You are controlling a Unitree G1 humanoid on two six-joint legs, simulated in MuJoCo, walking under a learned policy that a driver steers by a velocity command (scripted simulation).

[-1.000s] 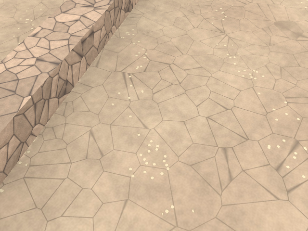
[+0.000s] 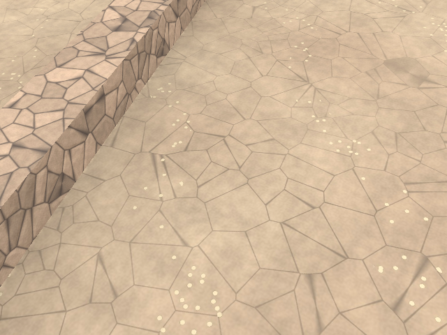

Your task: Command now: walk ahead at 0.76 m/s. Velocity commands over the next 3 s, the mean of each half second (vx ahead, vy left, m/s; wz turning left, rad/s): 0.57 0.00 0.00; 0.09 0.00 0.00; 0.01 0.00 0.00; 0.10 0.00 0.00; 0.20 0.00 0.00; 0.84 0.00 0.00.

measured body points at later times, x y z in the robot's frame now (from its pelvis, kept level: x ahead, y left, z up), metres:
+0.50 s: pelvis +0.25 -0.01 -0.02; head +0.30 -0.01 +0.42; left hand +0.16 +0.24 -0.16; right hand +0.48 -0.22 -0.12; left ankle +0.40 +0.08 -0.74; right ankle +0.04 -0.12 -0.71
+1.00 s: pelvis +0.35 -0.03 +0.00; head +0.36 -0.04 +0.45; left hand +0.40 +0.22 -0.14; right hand +0.43 -0.27 -0.15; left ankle +0.40 +0.08 -0.74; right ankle +0.37 -0.15 -0.74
